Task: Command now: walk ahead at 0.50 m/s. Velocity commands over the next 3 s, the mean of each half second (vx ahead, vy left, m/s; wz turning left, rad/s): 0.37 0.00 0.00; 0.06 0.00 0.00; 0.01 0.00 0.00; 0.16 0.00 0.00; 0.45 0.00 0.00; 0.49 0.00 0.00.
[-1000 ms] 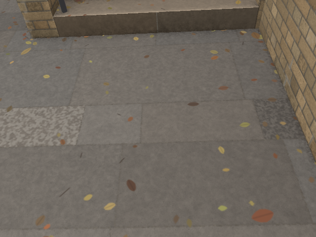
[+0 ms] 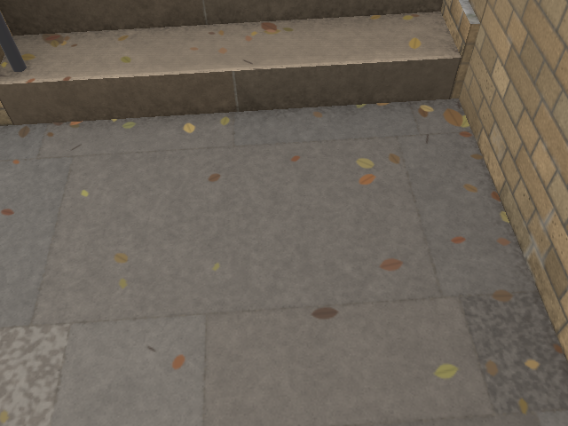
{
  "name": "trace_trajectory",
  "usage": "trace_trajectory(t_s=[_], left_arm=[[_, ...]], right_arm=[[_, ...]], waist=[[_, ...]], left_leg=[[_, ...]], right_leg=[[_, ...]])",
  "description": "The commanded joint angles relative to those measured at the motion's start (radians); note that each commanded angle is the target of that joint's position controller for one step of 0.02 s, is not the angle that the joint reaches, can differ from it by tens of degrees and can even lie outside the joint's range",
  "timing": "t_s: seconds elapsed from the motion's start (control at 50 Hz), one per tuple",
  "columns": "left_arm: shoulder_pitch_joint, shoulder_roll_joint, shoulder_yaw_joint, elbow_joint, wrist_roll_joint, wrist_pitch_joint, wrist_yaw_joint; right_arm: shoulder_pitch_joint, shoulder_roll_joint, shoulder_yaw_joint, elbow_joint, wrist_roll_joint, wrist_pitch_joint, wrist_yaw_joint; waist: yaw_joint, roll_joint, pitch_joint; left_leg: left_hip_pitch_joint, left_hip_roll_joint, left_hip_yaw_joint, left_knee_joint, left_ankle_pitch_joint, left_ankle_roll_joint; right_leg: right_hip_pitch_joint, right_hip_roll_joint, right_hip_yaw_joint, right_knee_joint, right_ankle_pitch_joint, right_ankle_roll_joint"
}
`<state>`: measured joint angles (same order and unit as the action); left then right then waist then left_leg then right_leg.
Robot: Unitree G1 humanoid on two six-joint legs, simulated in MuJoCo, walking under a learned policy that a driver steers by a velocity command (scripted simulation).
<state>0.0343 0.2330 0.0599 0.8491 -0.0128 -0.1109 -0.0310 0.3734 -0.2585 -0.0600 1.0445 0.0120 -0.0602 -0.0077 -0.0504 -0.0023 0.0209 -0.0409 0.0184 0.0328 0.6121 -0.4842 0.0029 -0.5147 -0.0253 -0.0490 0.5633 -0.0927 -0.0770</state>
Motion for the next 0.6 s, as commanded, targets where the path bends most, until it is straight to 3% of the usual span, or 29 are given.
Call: trace_trajectory(t_s=[0.02,0.04,0.06,0.08,0.12,0.16,0.2,0.24,0.3,0.36,0.42,0.44,0.46,0.48,0.5,0.52,0.54,0.56,0.58,0.6], left_arm=[[0.429,0.218,0.061,0.063,0.005,0.000,0.002],[0.336,0.169,0.046,0.044,0.002,-0.004,0.006],[0.251,0.146,0.035,0.022,0.008,-0.004,0.007],[0.199,0.117,0.027,0.016,0.017,-0.005,0.004],[0.189,0.087,0.018,0.028,0.026,-0.008,-0.001],[0.221,0.111,0.023,0.046,0.019,-0.012,0.006],[0.251,0.138,0.030,0.058,0.018,-0.010,0.019],[0.259,0.137,0.026,0.065,0.021,-0.001,0.030],[0.282,0.139,0.022,0.080,0.019,0.010,0.039],[0.317,0.140,0.020,0.109,0.014,0.022,0.043],[0.291,0.148,0.025,0.122,0.006,0.037,0.049],[0.266,0.151,0.027,0.121,0.001,0.041,0.052],[0.288,0.143,0.025,0.122,0.006,0.042,0.053],[0.337,0.109,0.014,0.113,0.028,0.037,0.052],[0.478,0.002,-0.021,0.152,0.024,0.035,0.046],[0.444,0.049,-0.011,0.157,0.008,0.043,0.042],[0.370,0.105,0.004,0.134,-0.009,0.055,0.044],[0.307,0.110,0.009,0.123,-0.011,0.071,0.055],[0.272,0.108,0.014,0.117,-0.002,0.090,0.066],[0.274,0.101,0.015,0.117,0.003,0.107,0.076]], right_arm=[[0.062,-0.065,0.007,-0.065,0.020,-0.055,0.013],[-0.043,-0.121,-0.007,-0.097,0.039,-0.070,0.015],[-0.100,-0.119,-0.007,-0.108,0.033,-0.073,0.008],[-0.128,-0.112,-0.015,-0.110,0.016,-0.067,0.002],[-0.089,-0.075,-0.018,-0.102,0.011,-0.038,0.000],[-0.096,-0.050,-0.017,-0.105,0.009,-0.020,-0.002],[-0.166,-0.053,-0.020,-0.129,-0.001,-0.015,-0.003],[-0.223,-0.047,-0.019,-0.148,-0.010,-0.015,-0.002],[-0.307,-0.014,-0.005,-0.166,-0.011,-0.020,0.007],[-0.360,-0.023,-0.002,-0.178,-0.007,-0.017,0.015],[-0.342,-0.068,-0.012,-0.179,-0.015,-0.027,0.024],[-0.280,-0.086,-0.021,-0.158,-0.021,-0.032,0.024],[-0.206,-0.131,-0.036,-0.128,-0.031,-0.038,0.020],[-0.127,-0.191,-0.047,-0.113,-0.046,-0.039,0.014],[-0.080,-0.162,-0.034,-0.096,-0.049,-0.026,0.011],[-0.074,-0.088,-0.012,-0.092,-0.024,-0.014,0.016],[-0.137,-0.089,-0.008,-0.102,-0.012,-0.010,0.018],[-0.208,-0.085,-0.005,-0.118,-0.017,-0.007,0.014],[-0.274,-0.074,0.001,-0.132,-0.023,-0.003,0.010],[-0.320,-0.074,0.002,-0.139,-0.031,0.002,0.004]], waist=[[0.156,-0.228,-0.385],[0.149,-0.170,-0.240],[0.121,-0.078,-0.168],[0.092,-0.043,-0.110],[0.043,-0.070,-0.086],[0.030,-0.060,-0.054],[0.039,-0.042,-0.022],[0.041,-0.043,0.001],[0.067,-0.063,-0.006],[0.087,-0.079,-0.013],[0.059,-0.094,-0.034],[0.020,-0.086,-0.060],[0.002,-0.042,-0.109],[0.014,0.053,-0.227],[0.041,0.239,-0.369],[0.019,0.212,-0.403],[0.023,0.159,-0.314],[0.035,0.096,-0.236],[0.053,0.070,-0.166],[0.079,0.096,-0.141]], left_leg=[[-0.683,-0.040,-0.152,0.727,-0.083,0.042],[-0.749,0.013,-0.136,0.744,-0.001,0.062],[-0.713,0.067,-0.112,0.704,0.094,0.065],[-0.665,0.098,-0.104,0.638,0.151,0.063],[-0.568,0.130,-0.109,0.561,0.203,0.062],[-0.579,0.138,-0.097,0.491,0.235,0.049],[-0.647,0.142,-0.092,0.391,0.322,0.030],[-0.646,0.124,-0.074,0.262,0.414,0.011],[-0.513,0.065,-0.017,0.056,0.566,0.008],[-0.471,0.036,-0.020,-0.033,0.602,0.017],[-0.435,0.023,-0.037,-0.100,0.515,0.055],[-0.356,0.006,-0.026,-0.160,0.554,0.071],[-0.223,0.012,-0.028,-0.204,0.773,0.091],[0.031,0.148,-0.147,-0.105,1.207,0.148],[0.284,0.359,-0.367,-0.085,1.363,0.334],[0.245,0.369,-0.444,-0.142,1.205,0.362],[0.141,0.332,-0.403,-0.185,0.971,0.325],[0.027,0.300,-0.369,-0.227,0.776,0.286],[-0.102,0.275,-0.332,-0.275,0.634,0.258],[-0.200,0.247,-0.301,-0.315,0.509,0.229]], right_leg=[[0.907,-0.366,0.780,-0.262,-0.248,-0.248],[0.785,-0.332,0.618,-0.263,-0.189,-0.196],[0.637,-0.297,0.491,-0.281,-0.070,-0.171],[0.507,-0.261,0.400,-0.308,0.025,-0.159],[0.398,-0.221,0.308,-0.365,0.077,-0.150],[0.363,-0.213,0.254,-0.405,0.119,-0.162],[0.372,-0.213,0.221,-0.431,0.145,-0.166],[0.366,-0.187,0.147,-0.413,0.343,-0.144],[0.327,-0.124,0.031,-0.375,0.481,-0.097],[0.392,-0.146,0.039,-0.329,0.472,-0.092],[0.481,-0.182,0.081,-0.227,0.487,-0.074],[0.490,-0.165,0.078,-0.158,0.499,-0.053],[0.477,-0.106,0.057,-0.048,0.478,-0.017],[0.333,-0.034,0.021,0.141,0.218,0.030],[0.117,0.046,0.031,0.413,-0.353,0.091],[0.074,0.047,0.110,0.533,-0.629,0.115],[0.020,0.013,0.133,0.582,-0.622,0.118],[-0.002,-0.015,0.120,0.569,-0.570,0.121],[0.019,-0.038,0.114,0.509,-0.527,0.126],[0.083,-0.056,0.113,0.428,-0.479,0.128]])
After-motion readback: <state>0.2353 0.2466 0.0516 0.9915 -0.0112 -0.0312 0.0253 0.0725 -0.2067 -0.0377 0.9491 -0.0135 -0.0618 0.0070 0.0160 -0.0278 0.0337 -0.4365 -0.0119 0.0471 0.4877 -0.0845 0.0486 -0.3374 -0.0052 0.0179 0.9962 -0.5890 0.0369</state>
